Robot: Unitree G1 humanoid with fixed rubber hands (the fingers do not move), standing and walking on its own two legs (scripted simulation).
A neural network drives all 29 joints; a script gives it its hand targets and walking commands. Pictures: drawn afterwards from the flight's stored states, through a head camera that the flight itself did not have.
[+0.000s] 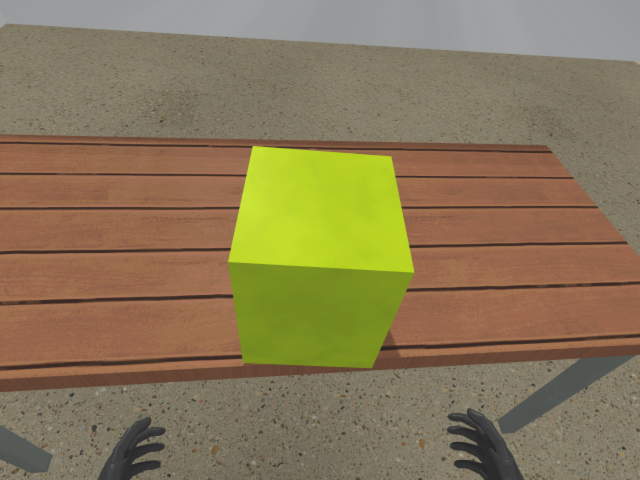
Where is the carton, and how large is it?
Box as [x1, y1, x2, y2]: [228, 146, 413, 367]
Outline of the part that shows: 253,146 228,260 243,362 371,367 413,274 413,268 391,157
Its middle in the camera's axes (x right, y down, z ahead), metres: -0.01 +0.04 +0.57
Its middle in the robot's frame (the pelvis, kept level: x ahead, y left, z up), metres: +0.42 +0.02 +0.02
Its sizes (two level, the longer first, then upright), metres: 0.210 0.200 0.250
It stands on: a table, 0.68 m high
